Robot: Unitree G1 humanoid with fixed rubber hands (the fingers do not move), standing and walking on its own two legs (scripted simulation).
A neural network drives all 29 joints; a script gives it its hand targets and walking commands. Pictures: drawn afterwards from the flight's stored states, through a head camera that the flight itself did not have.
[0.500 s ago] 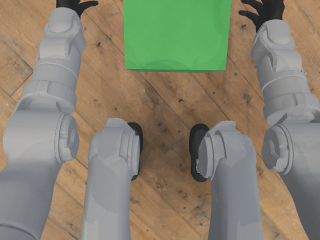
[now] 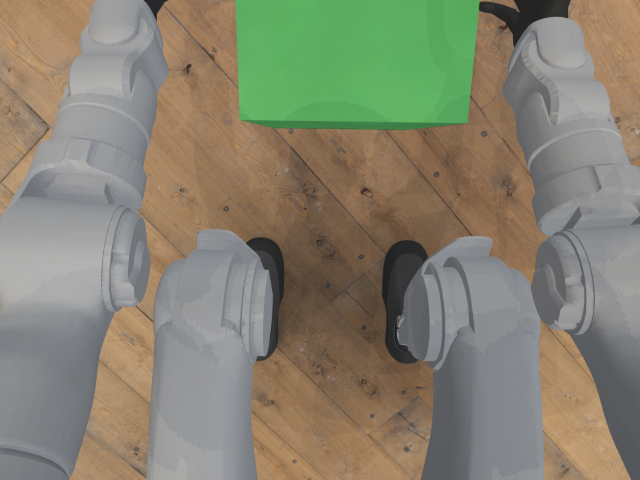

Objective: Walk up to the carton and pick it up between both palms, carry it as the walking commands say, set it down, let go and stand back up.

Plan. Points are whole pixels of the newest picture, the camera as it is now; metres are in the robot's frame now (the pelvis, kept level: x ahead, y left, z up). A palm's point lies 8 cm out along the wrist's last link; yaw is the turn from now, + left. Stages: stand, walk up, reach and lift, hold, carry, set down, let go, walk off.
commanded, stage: reach and lift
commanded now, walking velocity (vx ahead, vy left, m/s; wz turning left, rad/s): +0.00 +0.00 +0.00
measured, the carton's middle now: (347, 29) +0.53 +0.00 -0.25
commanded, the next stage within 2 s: none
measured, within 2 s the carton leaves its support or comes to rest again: leaves its support in 1.14 s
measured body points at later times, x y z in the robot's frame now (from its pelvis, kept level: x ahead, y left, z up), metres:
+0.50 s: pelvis +0.00 +0.00 +0.00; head +0.37 +0.02 +0.25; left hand +0.55 +0.16 -0.18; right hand +0.54 -0.14 -0.18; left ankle +0.11 +0.12 -0.34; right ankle +0.12 -0.12 -0.34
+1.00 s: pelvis +0.00 +0.00 -0.01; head +0.36 +0.01 +0.26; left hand +0.55 +0.16 -0.18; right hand +0.54 -0.13 -0.18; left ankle +0.11 +0.12 -0.34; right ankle +0.12 -0.12 -0.34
